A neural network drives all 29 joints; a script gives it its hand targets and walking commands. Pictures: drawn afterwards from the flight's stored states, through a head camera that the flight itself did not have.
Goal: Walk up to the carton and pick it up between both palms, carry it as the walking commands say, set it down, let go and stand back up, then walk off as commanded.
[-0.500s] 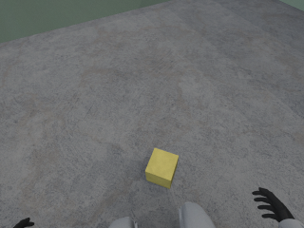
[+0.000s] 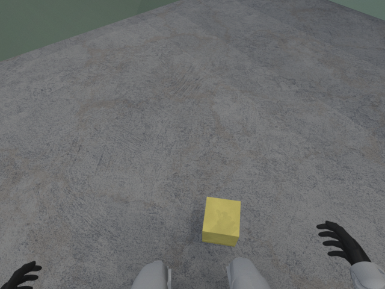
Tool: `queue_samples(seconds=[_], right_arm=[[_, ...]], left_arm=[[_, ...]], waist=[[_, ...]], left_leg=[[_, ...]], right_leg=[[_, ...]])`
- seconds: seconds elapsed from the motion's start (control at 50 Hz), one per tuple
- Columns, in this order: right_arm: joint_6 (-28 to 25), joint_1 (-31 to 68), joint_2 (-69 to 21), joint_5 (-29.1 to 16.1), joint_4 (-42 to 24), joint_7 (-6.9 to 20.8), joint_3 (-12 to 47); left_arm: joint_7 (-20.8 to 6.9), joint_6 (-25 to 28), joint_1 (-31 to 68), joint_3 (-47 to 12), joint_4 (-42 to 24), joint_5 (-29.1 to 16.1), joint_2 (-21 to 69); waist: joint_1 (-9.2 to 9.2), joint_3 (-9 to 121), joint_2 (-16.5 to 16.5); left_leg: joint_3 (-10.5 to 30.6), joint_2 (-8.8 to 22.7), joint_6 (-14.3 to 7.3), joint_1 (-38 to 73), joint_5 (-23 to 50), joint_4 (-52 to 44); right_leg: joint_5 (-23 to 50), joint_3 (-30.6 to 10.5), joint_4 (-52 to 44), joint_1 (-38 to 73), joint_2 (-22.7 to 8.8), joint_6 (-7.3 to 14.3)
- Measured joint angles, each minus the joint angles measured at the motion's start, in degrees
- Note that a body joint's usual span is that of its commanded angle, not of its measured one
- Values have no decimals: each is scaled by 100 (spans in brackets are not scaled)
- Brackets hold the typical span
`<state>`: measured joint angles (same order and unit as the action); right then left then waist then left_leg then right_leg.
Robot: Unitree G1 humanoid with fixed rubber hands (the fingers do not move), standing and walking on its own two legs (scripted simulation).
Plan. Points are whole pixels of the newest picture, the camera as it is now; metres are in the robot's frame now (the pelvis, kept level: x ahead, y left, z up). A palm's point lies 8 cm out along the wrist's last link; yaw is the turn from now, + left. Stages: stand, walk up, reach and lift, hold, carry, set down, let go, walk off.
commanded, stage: walk up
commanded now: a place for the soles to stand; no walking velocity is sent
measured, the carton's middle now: (220, 221) +0.45 -0.09 -0.64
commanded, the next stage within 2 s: none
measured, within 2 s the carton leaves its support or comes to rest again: neither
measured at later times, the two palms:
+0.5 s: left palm (50, 219) +0.24 +0.33 -0.02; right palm out of the picture +0.07 -0.32 -0.01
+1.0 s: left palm (60, 227) +0.23 +0.31 -0.03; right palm out of the picture +0.04 -0.34 -0.04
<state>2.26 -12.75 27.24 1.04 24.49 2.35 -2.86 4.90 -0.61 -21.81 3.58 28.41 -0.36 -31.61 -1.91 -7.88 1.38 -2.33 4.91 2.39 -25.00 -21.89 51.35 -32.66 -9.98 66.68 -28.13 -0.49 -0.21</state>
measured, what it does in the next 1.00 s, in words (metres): steps on the spot, turning right: right foot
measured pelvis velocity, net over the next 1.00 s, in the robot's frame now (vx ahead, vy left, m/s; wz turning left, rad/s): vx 0.03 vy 0.02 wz -0.27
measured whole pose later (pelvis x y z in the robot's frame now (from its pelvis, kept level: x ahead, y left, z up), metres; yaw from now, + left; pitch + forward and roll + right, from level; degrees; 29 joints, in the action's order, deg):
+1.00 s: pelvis +0.03 +0.02 +0.04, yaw -15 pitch -3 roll +1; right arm 0.9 -8.7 28.1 -0.5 46.7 1.0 -3.8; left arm 0.0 -1.6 -7.4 2.1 51.8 -0.4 -26.2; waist 2.0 -5.4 0.8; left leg -11.5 7.0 1.4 -10.5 -17.4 31.6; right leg -15.2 -10.3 33.0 -14.4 5.7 1.0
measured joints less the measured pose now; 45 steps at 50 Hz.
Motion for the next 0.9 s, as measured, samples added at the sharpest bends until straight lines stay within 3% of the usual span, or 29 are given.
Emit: queue_samples(seconds=[0.06, 0.12, 0.16, 0.24, 0.36, 0.58, 0.9], right_arm=[[-62, -48, -100, -15, 164, -104, 135], [-118, -131, 4, -22, 295, -171, 175], [-150, -175, 120, -66, 435, -185, 152], [-191, -281, 194, -184, 754, -212, 137], [-334, -235, 221, -96, 1068, -211, 169], [-235, 114, 233, -149, 1462, -140, 57], [-214, 345, 71, -119, 2115, -145, -51]], left_arm=[[-182, -24, 180, -36, 131, -2, 117], [-376, -44, 322, -74, 255, 62, 222], [-460, -37, 455, -95, 368, 117, 284], [-532, -12, 753, -139, 591, 37, 345], [-587, -18, 1147, -111, 957, 12, 280], [-552, -69, 1410, -143, 1688, -1, 312], [-499, -68, 1461, -176, 2217, -21, 512]], waist=[[131, -8, -119], [208, 55, -136], [247, 59, -56], [270, 200, -146], [333, 243, -148], [421, 246, -127], [367, 267, -127]], left_leg=[[-215, 103, -73, 247, 80, -287], [-403, 206, -87, 369, 103, -444], [-440, 276, -99, 404, 36, -428], [-494, -1, -203, 711, 258, -920], [-749, 178, -198, 1015, 268, -1276], [-1027, 245, -120, 1331, 439, -1742], [-1059, 181, -84, 1479, 550, -2093]], right_leg=[[68, 559, -496, 202, 109, 63], [578, 919, -1835, 770, 192, 212], [1202, 863, -2187, 886, 299, 192], [1206, 593, -2377, 993, 224, 41], [1490, 428, -2915, 1248, 342, -39], [1661, 169, -3199, 1356, 444, 33], [1758, -54, -3346, 1334, 530, 69]])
